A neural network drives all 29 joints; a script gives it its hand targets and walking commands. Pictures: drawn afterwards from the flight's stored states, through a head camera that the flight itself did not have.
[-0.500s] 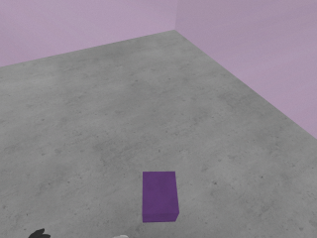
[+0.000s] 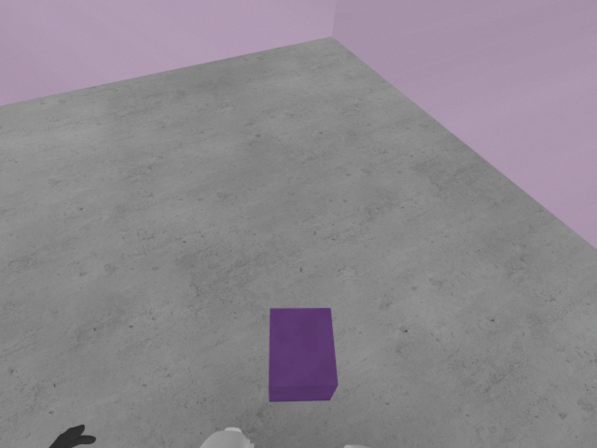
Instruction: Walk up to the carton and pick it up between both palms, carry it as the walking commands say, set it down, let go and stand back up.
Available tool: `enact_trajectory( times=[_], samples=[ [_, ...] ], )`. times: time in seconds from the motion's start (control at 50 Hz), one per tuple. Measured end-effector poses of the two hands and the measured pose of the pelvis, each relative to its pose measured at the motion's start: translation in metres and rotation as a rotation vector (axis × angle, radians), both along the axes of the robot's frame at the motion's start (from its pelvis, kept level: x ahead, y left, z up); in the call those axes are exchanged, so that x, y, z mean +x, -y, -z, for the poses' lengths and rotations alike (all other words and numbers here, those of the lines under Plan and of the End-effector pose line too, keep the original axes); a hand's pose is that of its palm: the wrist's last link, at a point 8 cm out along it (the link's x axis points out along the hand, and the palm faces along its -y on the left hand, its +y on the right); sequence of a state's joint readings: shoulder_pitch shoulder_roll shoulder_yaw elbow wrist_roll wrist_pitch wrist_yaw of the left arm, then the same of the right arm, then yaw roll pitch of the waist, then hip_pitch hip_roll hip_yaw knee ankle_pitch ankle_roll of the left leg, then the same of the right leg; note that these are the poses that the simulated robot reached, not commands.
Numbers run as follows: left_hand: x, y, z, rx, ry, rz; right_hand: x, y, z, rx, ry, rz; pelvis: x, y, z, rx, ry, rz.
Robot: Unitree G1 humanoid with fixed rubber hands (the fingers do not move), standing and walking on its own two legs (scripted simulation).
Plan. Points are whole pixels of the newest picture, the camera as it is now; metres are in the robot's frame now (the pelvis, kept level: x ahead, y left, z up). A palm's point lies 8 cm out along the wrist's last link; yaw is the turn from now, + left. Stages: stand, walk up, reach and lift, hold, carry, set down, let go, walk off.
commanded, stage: walk up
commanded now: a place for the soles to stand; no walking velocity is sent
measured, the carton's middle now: (300, 354) +0.46 -0.04 -0.65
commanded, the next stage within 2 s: reach and lift in 1.48 s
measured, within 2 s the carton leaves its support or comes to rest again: neither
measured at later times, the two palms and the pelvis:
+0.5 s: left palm out of the picture +0.07 +0.33 -0.10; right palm out of the picture +0.04 -0.32 -0.08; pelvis -0.03 +0.01 +0.00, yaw +0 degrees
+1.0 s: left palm out of the picture +0.07 +0.33 -0.09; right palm out of the picture +0.05 -0.32 -0.09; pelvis -0.03 +0.00 +0.00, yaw +1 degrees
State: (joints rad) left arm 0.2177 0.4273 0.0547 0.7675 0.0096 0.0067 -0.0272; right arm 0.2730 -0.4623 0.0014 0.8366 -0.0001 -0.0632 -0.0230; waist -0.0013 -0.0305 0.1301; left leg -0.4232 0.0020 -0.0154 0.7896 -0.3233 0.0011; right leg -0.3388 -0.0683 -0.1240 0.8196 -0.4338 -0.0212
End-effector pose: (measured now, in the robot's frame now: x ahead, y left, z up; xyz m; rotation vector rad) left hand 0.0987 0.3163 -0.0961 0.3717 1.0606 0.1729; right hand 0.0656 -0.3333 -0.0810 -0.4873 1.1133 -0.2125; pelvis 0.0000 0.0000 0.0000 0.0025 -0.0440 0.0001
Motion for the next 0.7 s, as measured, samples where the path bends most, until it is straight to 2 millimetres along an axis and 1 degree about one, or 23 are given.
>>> enact_trajectory(
  times=[0.1,0.18,0.26,0.38,0.44,0.58,0.64,0.7],
  samples=[
    [-0.010,0.001,0.000,0.001,0.001,0.000,-0.001,0.001,0.000,0.000,0.011,0.003,-0.009,0.001,0.001,0.000,0.014,0.001],
    [-0.013,-0.006,0.001,-0.003,0.009,-0.005,-0.003,-0.006,0.000,0.001,0.005,-0.001,-0.014,-0.006,0.001,-0.004,0.005,-0.004],
    [-0.019,-0.013,0.002,-0.003,0.003,-0.005,-0.011,-0.013,-0.001,0.002,-0.003,-0.002,-0.020,-0.012,0.001,-0.010,0.015,-0.006],
    [-0.029,-0.013,0.001,0.006,0.003,-0.005,-0.019,-0.011,0.002,0.007,0.005,-0.002,-0.030,-0.009,0.002,-0.009,0.029,-0.004],
    [-0.031,-0.013,0.001,0.007,0.004,-0.006,-0.022,-0.011,0.003,0.013,0.003,-0.001,-0.032,-0.009,0.002,-0.008,0.032,-0.005],
    [-0.031,-0.019,0.002,0.000,0.001,-0.008,-0.022,-0.018,0.000,0.013,-0.004,-0.002,-0.032,-0.016,0.001,-0.021,0.030,-0.005],
    [-0.031,-0.018,-0.001,0.007,-0.011,-0.003,-0.023,-0.016,-0.002,0.012,-0.007,0.003,-0.032,-0.013,-0.002,-0.025,0.022,0.001],
    [-0.033,-0.015,-0.002,0.020,-0.021,-0.002,-0.023,-0.010,0.003,0.018,-0.010,0.002,-0.033,-0.007,0.000,-0.016,0.018,0.001]
  ],
)
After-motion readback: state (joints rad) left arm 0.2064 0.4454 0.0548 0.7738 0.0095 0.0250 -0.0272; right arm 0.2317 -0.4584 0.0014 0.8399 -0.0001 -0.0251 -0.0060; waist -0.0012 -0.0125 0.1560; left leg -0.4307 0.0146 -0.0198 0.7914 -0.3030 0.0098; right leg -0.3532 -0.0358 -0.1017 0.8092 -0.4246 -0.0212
